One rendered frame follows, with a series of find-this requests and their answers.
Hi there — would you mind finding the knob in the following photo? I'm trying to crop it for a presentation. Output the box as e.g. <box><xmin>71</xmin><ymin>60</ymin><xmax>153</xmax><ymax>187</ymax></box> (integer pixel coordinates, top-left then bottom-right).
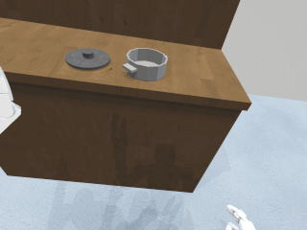
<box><xmin>82</xmin><ymin>49</ymin><xmax>94</xmax><ymax>58</ymax></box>

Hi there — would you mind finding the pot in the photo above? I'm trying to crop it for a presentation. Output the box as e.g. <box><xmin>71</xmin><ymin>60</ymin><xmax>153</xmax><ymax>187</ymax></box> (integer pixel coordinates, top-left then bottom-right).
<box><xmin>122</xmin><ymin>48</ymin><xmax>168</xmax><ymax>81</ymax></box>

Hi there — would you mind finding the table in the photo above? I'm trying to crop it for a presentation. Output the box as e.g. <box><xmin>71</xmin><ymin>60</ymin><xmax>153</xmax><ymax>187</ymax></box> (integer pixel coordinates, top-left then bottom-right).
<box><xmin>0</xmin><ymin>0</ymin><xmax>252</xmax><ymax>193</ymax></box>

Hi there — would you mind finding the robot right hand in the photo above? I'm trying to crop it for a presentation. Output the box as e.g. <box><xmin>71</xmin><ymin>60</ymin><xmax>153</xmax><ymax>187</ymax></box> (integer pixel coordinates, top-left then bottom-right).
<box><xmin>225</xmin><ymin>204</ymin><xmax>255</xmax><ymax>230</ymax></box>

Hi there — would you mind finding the robot left hand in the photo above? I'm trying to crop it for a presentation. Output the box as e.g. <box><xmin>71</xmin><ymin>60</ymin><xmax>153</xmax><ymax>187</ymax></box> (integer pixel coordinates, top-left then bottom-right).
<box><xmin>0</xmin><ymin>66</ymin><xmax>21</xmax><ymax>134</ymax></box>

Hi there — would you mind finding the lid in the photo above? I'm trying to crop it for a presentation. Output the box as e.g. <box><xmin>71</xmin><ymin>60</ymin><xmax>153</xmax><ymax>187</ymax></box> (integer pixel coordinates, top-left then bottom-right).
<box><xmin>65</xmin><ymin>48</ymin><xmax>110</xmax><ymax>70</ymax></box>

